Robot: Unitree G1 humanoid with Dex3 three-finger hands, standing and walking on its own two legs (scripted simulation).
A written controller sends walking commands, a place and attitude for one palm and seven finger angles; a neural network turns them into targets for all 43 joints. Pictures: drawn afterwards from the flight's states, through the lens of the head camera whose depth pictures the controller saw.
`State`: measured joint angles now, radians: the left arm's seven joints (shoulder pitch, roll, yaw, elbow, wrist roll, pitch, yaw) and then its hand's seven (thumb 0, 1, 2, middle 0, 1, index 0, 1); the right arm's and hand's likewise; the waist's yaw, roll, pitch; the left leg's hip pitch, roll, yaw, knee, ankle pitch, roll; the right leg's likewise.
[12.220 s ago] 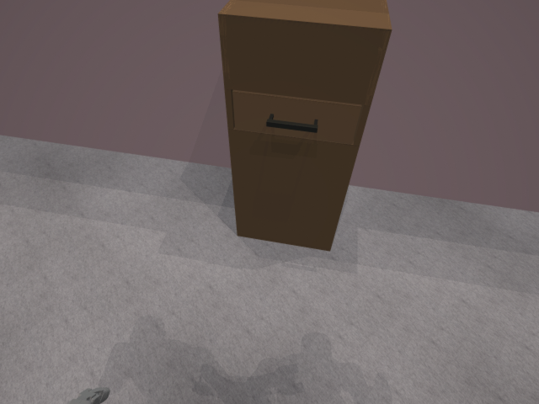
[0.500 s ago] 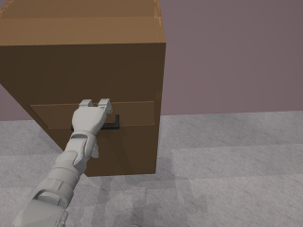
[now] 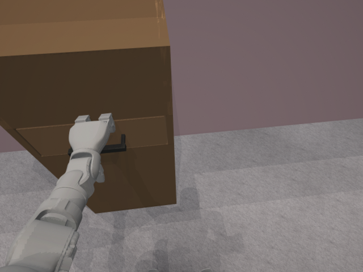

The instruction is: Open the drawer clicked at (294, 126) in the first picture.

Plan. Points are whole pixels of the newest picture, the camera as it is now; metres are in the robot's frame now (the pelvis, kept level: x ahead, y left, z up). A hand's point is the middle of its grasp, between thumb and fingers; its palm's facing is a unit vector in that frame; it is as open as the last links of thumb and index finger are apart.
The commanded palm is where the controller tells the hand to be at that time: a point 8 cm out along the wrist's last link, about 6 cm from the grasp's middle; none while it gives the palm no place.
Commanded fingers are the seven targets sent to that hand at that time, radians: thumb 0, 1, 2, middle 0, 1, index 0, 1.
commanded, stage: move the hooked fingers above the handle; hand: left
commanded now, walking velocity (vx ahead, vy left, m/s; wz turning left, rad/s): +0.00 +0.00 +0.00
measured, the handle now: (98, 144) +0.47 +0.23 -0.06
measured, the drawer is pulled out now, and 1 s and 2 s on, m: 0.00 0.00 0.00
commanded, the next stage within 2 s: none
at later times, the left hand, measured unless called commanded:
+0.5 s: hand (97, 147) +0.42 +0.20 -0.01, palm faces -0.02 -0.01 -1.00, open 13.5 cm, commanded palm +0.42 +0.25 +0.05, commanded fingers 0.00 -0.50 0.30 -0.30 -1.20 -0.30 -1.20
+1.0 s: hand (97, 147) +0.43 +0.21 -0.01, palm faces -0.01 -0.01 -1.00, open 13.5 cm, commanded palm +0.42 +0.25 +0.05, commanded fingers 0.00 -0.50 0.30 -0.30 -1.20 -0.30 -1.20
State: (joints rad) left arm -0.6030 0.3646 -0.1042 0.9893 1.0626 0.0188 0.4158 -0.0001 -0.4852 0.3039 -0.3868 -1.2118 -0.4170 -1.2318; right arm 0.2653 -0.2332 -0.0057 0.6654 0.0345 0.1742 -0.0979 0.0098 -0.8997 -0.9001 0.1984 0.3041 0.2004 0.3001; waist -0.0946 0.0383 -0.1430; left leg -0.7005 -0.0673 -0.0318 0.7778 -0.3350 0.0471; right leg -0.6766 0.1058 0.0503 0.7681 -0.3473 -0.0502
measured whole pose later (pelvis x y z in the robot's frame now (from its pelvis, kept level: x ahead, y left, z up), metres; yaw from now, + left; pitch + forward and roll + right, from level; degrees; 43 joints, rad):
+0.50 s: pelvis +0.00 +0.00 +0.00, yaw +0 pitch +16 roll +0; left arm -0.60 0.39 -0.12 0.98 1.07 -0.02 0.47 0.00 -0.48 0.30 -0.44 -1.22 -0.37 -1.24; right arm 0.23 -0.23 0.00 0.68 0.04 0.16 -0.10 0.01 -0.90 -0.90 0.20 0.30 0.20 0.30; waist -0.09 0.05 -0.15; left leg -0.74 -0.07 -0.04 0.81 -0.35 0.04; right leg -0.72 0.11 0.04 0.80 -0.36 -0.05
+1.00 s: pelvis +0.00 +0.00 -0.01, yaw +0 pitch +16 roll -1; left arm -0.62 0.37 -0.12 1.00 1.09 -0.01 0.49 0.00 -0.48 0.30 -0.45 -1.22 -0.37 -1.24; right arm 0.24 -0.24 0.00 0.69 0.03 0.17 -0.10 0.01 -0.90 -0.90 0.20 0.30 0.20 0.30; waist -0.09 0.05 -0.15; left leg -0.76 -0.07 -0.03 0.82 -0.35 0.05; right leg -0.73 0.10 0.04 0.81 -0.36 -0.05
